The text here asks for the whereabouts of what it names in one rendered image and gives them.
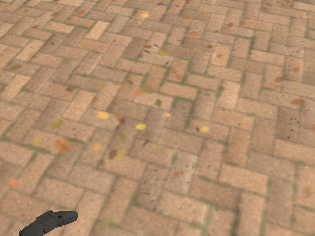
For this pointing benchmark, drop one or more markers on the robot left hand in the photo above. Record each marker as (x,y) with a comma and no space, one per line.
(49,221)

